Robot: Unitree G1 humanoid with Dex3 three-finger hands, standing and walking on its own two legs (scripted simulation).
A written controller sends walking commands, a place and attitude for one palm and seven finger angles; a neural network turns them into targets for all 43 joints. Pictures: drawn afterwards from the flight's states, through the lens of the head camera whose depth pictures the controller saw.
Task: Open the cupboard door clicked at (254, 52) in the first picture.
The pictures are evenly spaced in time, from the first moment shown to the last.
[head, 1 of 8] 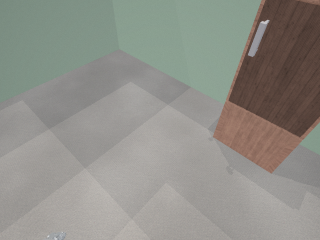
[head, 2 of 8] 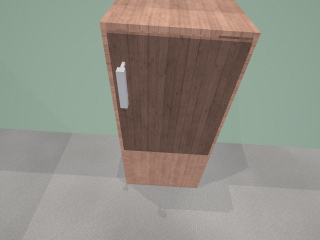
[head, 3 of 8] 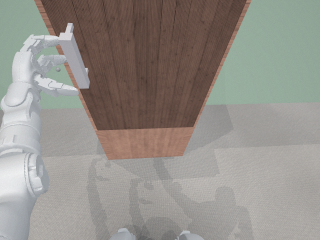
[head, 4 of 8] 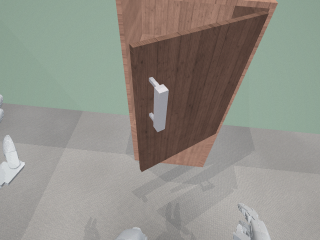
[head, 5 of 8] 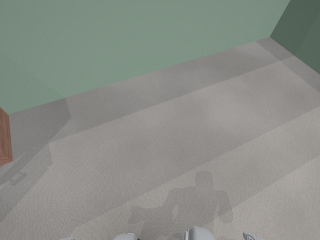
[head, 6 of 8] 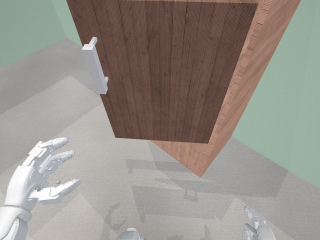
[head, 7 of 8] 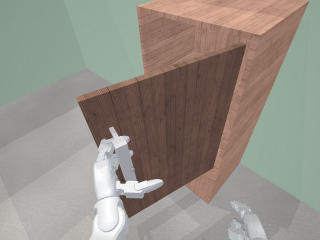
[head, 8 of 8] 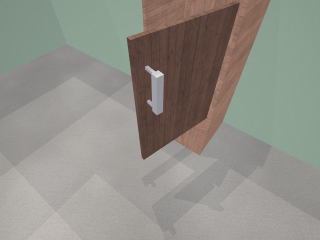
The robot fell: no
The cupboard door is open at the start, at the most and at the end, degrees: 0 75 75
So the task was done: yes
